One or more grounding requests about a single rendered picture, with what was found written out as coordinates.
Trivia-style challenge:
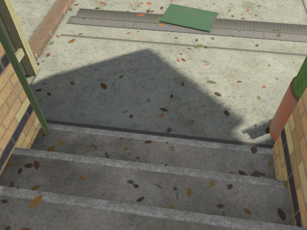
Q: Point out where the stairs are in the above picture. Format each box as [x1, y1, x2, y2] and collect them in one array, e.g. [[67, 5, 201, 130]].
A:
[[0, 124, 307, 230]]

